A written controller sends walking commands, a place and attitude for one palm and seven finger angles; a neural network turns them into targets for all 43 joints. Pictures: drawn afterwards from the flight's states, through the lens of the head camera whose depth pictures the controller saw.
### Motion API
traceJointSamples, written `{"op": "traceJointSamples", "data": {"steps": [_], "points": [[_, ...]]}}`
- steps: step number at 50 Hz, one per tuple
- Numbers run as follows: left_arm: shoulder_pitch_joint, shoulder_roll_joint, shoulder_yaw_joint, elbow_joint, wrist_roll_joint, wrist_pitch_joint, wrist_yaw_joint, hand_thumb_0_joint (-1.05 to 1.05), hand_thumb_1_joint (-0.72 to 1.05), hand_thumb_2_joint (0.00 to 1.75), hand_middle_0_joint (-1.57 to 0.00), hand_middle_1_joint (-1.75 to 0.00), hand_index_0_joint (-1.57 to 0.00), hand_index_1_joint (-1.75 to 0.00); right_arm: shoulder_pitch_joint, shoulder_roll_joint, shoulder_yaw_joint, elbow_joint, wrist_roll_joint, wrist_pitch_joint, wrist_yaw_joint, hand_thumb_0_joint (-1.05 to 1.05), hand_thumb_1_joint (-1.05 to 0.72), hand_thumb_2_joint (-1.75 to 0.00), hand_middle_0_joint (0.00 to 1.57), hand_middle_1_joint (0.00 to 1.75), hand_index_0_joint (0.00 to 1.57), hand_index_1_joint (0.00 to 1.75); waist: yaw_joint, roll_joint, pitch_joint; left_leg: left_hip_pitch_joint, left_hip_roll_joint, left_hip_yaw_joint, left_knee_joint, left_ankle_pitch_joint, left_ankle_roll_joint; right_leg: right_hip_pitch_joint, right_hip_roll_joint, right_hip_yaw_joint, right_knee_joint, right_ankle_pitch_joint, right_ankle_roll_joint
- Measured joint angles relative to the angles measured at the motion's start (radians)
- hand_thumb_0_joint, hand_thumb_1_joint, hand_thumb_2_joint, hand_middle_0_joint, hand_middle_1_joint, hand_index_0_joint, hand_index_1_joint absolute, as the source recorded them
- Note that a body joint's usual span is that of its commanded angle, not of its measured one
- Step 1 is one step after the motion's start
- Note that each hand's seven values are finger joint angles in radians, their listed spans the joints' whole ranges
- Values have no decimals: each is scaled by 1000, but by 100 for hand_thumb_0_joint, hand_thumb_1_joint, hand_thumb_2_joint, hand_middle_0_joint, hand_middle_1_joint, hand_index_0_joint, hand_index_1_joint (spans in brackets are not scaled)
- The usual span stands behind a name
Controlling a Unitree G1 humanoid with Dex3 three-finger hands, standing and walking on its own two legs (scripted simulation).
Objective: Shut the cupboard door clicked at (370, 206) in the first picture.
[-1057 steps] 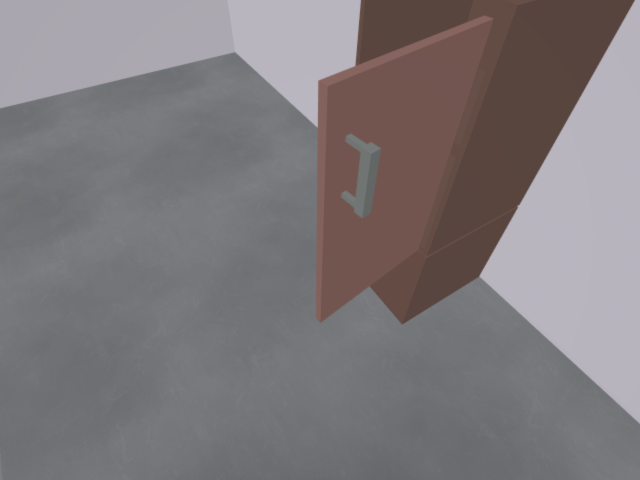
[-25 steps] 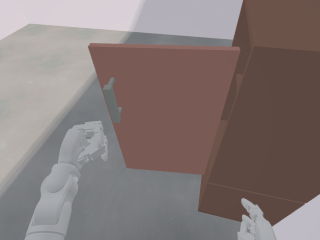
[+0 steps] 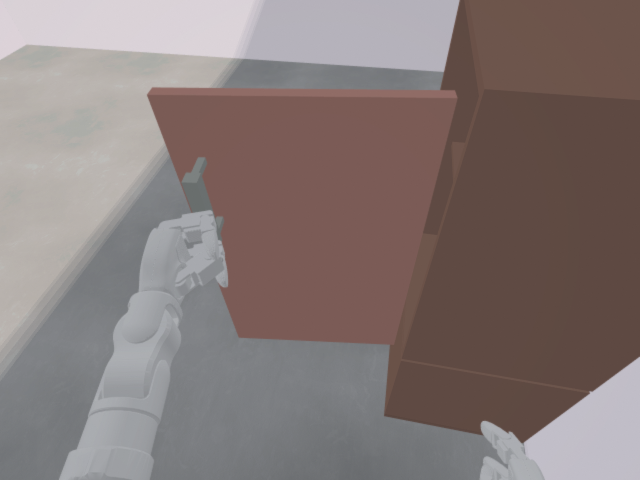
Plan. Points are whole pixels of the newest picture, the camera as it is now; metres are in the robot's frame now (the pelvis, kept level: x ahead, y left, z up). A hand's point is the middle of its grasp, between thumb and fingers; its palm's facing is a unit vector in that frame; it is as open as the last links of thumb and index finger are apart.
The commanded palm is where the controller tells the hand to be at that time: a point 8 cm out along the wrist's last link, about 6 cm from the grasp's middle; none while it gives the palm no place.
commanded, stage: bring the fist close to the handle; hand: left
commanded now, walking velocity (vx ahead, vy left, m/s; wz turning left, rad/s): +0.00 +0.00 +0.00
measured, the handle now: (207, 204) +0.45 +0.18 +0.11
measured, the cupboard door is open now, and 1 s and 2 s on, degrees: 98 89 72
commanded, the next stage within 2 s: push the door shut along its arc in 0.22 s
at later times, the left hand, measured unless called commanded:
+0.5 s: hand (214, 250) +0.36 +0.15 +0.11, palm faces -0.03 -1.00 -0.06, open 3.1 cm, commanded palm +0.34 +0.20 +0.11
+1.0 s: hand (233, 215) +0.42 +0.14 +0.11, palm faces -0.18 -0.98 -0.04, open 3.1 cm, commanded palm +0.42 +0.18 +0.11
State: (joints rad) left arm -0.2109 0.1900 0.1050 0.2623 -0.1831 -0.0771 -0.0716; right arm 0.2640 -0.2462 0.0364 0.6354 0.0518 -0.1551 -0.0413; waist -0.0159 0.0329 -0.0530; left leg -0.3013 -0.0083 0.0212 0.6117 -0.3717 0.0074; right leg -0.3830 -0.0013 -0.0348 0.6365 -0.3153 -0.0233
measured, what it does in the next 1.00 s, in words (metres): stands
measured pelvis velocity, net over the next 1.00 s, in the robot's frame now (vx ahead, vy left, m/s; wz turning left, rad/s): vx -0.01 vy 0.01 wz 0.01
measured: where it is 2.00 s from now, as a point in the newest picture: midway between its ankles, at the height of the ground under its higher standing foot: outside the picture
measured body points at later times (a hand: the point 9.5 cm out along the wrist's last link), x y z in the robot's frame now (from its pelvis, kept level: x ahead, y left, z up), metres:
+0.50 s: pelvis -0.01 -0.01 +0.00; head +0.01 -0.03 +0.45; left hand +0.36 +0.20 +0.12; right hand +0.15 -0.25 -0.10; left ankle -0.04 +0.11 -0.73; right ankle +0.01 -0.10 -0.73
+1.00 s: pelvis -0.01 +0.01 +0.00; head +0.04 +0.00 +0.44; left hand +0.43 +0.19 +0.12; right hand +0.07 -0.26 -0.12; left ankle -0.04 +0.11 -0.73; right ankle +0.01 -0.10 -0.73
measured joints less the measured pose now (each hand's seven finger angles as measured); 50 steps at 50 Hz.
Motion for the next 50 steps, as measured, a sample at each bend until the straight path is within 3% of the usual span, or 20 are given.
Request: {"op": "traceJointSamples", "data": {"steps": [8, 16, 21, 29, 50], "points": [[4, 35, 19, 27, -8, -13, -28, 2, 90, 90, -130, -150, -130, -150, -5, -11, -6, -5, 12, 12, -2, 1, -90, -90, 20, 30, 20, 30, 6, 7, 5, 8, 8, -12, -3, 5, -7, 16, 7, -12, -12, 6, -8], [-42, 30, 7, 71, -24, -24, -45, 2, 90, 90, -130, -150, -130, -150, -34, -11, 0, -1, 12, 11, -16, 1, -90, -90, 20, 30, 20, 30, 6, 5, 20, -5, 6, -19, -2, 15, -9, 6, 5, -20, -12, 14, -10], [-84, 45, 25, 118, -13, -42, -50, 2, 90, 90, -130, -150, -130, -150, -36, -3, 5, -3, 12, 17, -11, 1, -90, -90, 20, 30, 20, 30, -3, -4, 13, -7, 8, -15, -3, 15, -11, 0, 7, -16, -8, 13, -13], [-183, 87, 49, 257, -31, -38, -120, 2, 90, 90, -130, -150, -130, -150, -19, -15, 8, -1, 16, 37, -17, 1, -90, -90, 20, 30, 21, 30, -17, -1, 17, -22, 7, -15, 4, 14, -9, -13, 5, -16, -6, 13, -10], [-470, 130, 53, 599, -12, -136, -215, 2, 90, 90, -130, -150, -131, -150, 58, -26, -5, 35, 4, 74, -8, 1, -90, -90, 20, 30, 21, 30, -65, -11, 8, -111, -7, -5, 40, 5, 9, -99, -8, -5, 20, 13, 5]]}}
